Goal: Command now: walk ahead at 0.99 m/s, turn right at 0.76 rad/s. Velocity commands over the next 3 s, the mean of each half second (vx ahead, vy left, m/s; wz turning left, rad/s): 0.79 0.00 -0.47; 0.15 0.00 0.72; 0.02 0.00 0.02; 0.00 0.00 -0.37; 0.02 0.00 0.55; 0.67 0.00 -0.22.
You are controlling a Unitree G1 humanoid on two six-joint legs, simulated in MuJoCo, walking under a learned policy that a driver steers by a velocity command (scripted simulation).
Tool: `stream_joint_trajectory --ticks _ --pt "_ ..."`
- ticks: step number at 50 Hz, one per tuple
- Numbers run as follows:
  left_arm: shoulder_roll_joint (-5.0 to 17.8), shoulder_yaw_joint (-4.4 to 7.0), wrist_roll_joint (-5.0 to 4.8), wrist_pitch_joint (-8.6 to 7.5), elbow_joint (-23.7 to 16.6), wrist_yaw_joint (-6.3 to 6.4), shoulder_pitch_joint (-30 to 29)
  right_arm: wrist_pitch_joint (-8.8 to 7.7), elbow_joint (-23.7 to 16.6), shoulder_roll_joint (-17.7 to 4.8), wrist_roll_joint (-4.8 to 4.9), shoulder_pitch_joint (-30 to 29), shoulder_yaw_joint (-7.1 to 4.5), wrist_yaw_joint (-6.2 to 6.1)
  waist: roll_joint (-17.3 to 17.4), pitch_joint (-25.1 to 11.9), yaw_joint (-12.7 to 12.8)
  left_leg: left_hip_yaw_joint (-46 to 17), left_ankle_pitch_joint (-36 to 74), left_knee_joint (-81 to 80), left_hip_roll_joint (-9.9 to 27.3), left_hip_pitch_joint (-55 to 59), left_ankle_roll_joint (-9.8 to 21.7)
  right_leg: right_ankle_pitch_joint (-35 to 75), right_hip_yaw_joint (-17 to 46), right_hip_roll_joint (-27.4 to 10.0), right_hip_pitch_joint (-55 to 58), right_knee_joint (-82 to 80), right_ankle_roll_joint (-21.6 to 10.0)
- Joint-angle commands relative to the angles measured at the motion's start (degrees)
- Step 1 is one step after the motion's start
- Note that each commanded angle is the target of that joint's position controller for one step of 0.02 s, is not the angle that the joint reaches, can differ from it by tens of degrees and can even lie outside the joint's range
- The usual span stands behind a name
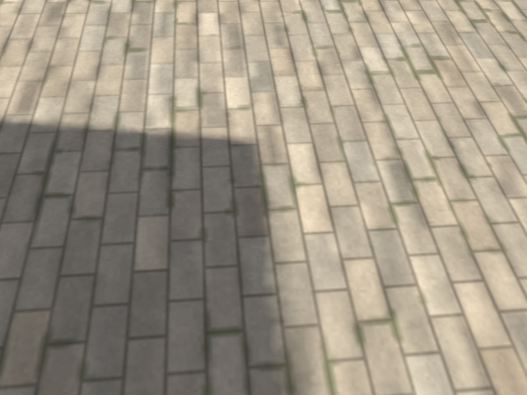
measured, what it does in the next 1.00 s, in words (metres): walks ahead: left foot, then right foot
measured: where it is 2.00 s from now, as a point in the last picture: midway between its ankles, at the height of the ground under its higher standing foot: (253, 344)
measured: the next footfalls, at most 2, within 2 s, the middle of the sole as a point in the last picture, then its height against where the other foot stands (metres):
left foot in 0.28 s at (205, 390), level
right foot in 0.64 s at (317, 327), level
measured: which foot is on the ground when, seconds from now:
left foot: up 0.00-0.26, down 0.28-0.64, up 0.66-0.98, down 1.00-1.00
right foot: down 0.00-0.26, up 0.28-0.62, down 0.64-1.00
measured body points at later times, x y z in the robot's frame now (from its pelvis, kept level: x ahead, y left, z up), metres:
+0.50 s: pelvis +0.43 +0.06 +0.02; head +0.48 +0.04 +0.47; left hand +0.71 +0.25 -0.06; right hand +0.36 -0.23 -0.10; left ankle +0.46 +0.18 -0.72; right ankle +0.46 -0.07 -0.66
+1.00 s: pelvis +0.59 +0.04 +0.01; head +0.62 +0.07 +0.46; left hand +0.70 +0.35 -0.10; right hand +0.79 -0.22 -0.06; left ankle +0.61 +0.16 -0.71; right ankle +0.64 -0.11 -0.72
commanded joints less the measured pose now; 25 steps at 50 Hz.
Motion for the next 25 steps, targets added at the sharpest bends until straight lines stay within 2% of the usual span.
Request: stream_joint_trajectory --ticks 1,2,3,5,6,7,9,10,11,12,13,14,15,16,17,18,19,20,21,22,23,24,25 --pt "5.7 0.78 -0.31 -2.76 -3.8 0.24 -1.6 1.83 -6.2 -6.1 -1.63 1.0 -0.10 0.71 6.1 4.1 -7.0 0.6 -1.4 -11.1 6.1 -9.9 -1.9 -10.6 29.2 -16.1 -5.7 -20.7 -9.2" --pt "7.1 1.32 -0.37 -3.35 -4.3 0.05 -2.0 2.02 -7.8 -6.1 -1.39 -2.0 0.25 0.90 4.6 5.2 -6.4 2.3 1.5 -18.0 6.8 -7.8 -2.7 -7.4 27.0 -14.5 -9.6 -22.3 -9.4" --pt "7.6 1.69 -0.39 -3.61 -4.6 0.05 -1.7 1.84 -9.2 -6.3 -0.66 -5.6 0.49 1.09 3.1 5.9 -5.1 3.5 5.8 -25.0 7.2 -5.7 -3.5 -4.0 25.4 -13.7 -11.9 -23.5 -9.2" --pt "7.4 2.23 -1.08 -3.77 -4.7 -0.29 -0.4 1.60 -11.2 -5.0 1.03 -11.9 1.18 1.33 0.1 5.7 -1.6 4.9 16.9 -38.5 6.5 -1.0 -4.0 1.8 22.8 -11.4 -11.5 -23.4 -6.3" --pt "7.7 2.57 -1.48 -3.75 -4.5 -0.59 0.7 1.52 -11.6 -4.5 1.56 -13.4 1.25 1.32 -0.6 4.6 0.1 5.5 22.0 -42.9 5.4 0.9 -3.7 6.3 22.7 -11.3 -8.9 -22.6 -4.9" --pt "8.3 2.92 -1.71 -3.68 -4.4 -0.81 1.7 1.44 -11.8 -4.8 1.89 -14.0 1.10 1.23 -1.3 3.1 1.4 6.0 24.8 -45.7 4.2 1.9 -3.3 11.2 23.1 -11.8 -5.2 -21.4 -4.0" --pt "9.1 3.53 -1.46 -3.28 -4.3 -0.68 3.2 1.10 -12.4 -5.9 2.01 -15.1 0.65 0.90 -2.7 1.2 2.9 5.6 24.0 -50.9 2.6 1.8 -2.6 19.0 24.1 -12.8 3.6 -17.1 -2.4" --pt "9.3 3.72 -1.30 -3.05 -4.3 -0.34 3.2 0.83 -12.3 -6.5 1.85 -14.5 0.33 0.67 -3.0 0.1 2.7 5.2 22.4 -53.9 1.7 3.5 -2.3 22.2 24.7 -13.2 6.9 -14.2 -1.3" --pt "10.2 3.97 -1.12 -2.98 -4.5 -0.06 2.8 0.56 -11.5 -8.1 1.76 -11.7 -0.40 0.25 -3.1 -2.3 1.3 5.0 18.9 -55.6 0.3 7.5 -1.7 29.6 24.9 -13.2 9.7 -9.1 0.0" --pt "11.9 4.30 -0.65 -3.02 -4.7 -0.10 1.8 0.20 -9.6 -10.7 1.96 -5.1 -1.69 -0.36 -2.6 -7.3 -2.1 4.9 13.3 -55.6 -1.0 14.8 -0.9 36.3 24.2 -12.8 11.4 0.0 1.2" --pt "12.8 4.43 -0.47 -3.28 -4.7 -0.19 -0.4 -0.28 -6.8 -12.5 1.45 5.5 -2.75 -1.07 -1.9 -12.4 -8.1 5.7 13.4 -55.6 0.6 24.4 0.4 38.1 21.4 -11.3 10.0 12.3 2.7" --pt "7.9 3.14 -0.51 -4.09 -5.8 0.00 -1.8 -0.93 -4.4 -15.6 -0.20 18.0 -4.10 -2.12 0.3 -18.6 -12.9 -1.7 6.0 -54.0 9.9 36.3 2.8 27.2 18.0 -9.5 3.0 28.9 3.7" --pt "-2.6 0.46 -3.38 -4.31 -7.4 0.34 8.2 -0.83 -3.0 -21.0 -2.37 19.0 -5.73 -1.95 21.2 -27.6 -6.2 -33.4 19.6 -57.4 29.7 53.5 12.5 -19.7 10.7 -1.6 -15.9 49.0 7.5" --pt "2.6 0.44 -1.24 -3.42 -5.4 0.95 7.6 -0.06 -2.3 -18.2 -0.28 18.4 -6.37 -1.06 15.2 -26.7 -7.4 -41.7 20.9 -59.5 27.5 51.0 15.8 -18.3 10.3 -4.9 -22.8 54.5 6.9" --pt "3.9 0.71 -0.17 -3.08 -5.9 0.98 -0.4 -0.27 -2.4 -12.3 0.62 14.1 -5.16 -0.51 8.6 -16.9 -7.9 -30.1 29.4 -59.8 23.1 42.8 14.7 -13.6 10.0 -7.7 -24.5 52.8 7.3" --pt "3.6 0.46 0.47 -3.19 -7.6 0.64 -6.9 -0.44 -1.2 -8.4 0.99 12.0 -4.24 0.05 3.8 -11.2 -8.0 -21.3 42.1 -59.6 19.6 36.1 13.6 -11.6 9.4 -8.4 -24.6 49.5 8.0" --pt "2.2 -0.48 -1.83 -3.79 -10.8 0.68 -11.1 -1.08 -1.3 -8.0 5.29 10.5 -4.37 0.22 7.8 -8.9 -7.9 -16.0 47.4 -60.6 15.6 35.6 13.0 -15.4 8.7 -11.3 -26.8 48.6 9.2" --pt "2.5 -0.63 -1.53 -4.13 -12.6 0.33 -13.7 -1.37 0.3 -7.4 5.56 11.0 -4.22 0.27 8.4 -7.6 -6.7 -14.5 50.7 -62.1 13.8 32.4 12.5 -15.1 7.6 -12.8 -26.1 45.2 9.5" --pt "1.7 -1.04 -1.23 -4.24 -14.0 -0.03 -14.4 -1.37 1.0 -6.2 5.06 10.6 -3.98 0.31 6.7 -7.2 -4.7 -14.5 50.7 -63.3 13.2 30.2 13.0 -13.9 7.4 -13.5 -25.1 40.7 10.0" --pt "0.8 -1.64 -0.77 -4.38 -14.9 -0.33 -15.1 -1.11 1.2 -6.7 5.01 9.6 -4.25 0.16 4.5 -6.7 -3.4 -14.4 51.1 -64.3 13.0 27.4 13.1 -12.7 7.1 -14.0 -23.6 33.4 10.7" --pt "0.1 -2.18 -0.54 -4.56 -15.9 -0.57 -16.9 -0.62 0.9 -8.5 5.26 8.5 -4.95 -0.27 3.1 -5.8 -2.8 -13.9 51.7 -65.2 12.8 23.0 13.5 -11.6 6.4 -13.6 -20.8 25.2 11.6" --pt "-0.3 -2.72 -0.71 -4.77 -16.6 -0.76 -18.0 0.08 0.2 -11.6 5.41 6.5 -5.89 -0.85 2.9 -5.2 -2.2 -11.6 51.7 -66.2 11.4 16.8 13.3 -7.4 5.1 -12.2 -14.7 16.9 12.3" --pt "0.0 -2.93 -0.97 -4.79 -16.6 -0.82 -18.7 0.71 -0.6 -14.9 5.29 5.1 -7.01 -1.39 4.4 -5.9 -1.6 -9.4 49.3 -67.0 9.3 11.4 11.9 -1.1 4.0 -10.2 -6.9 10.2 12.5"
Over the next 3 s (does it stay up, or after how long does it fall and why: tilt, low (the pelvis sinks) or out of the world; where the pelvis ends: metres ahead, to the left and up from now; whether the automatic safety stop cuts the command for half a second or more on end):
stays up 0.75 0.11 0.02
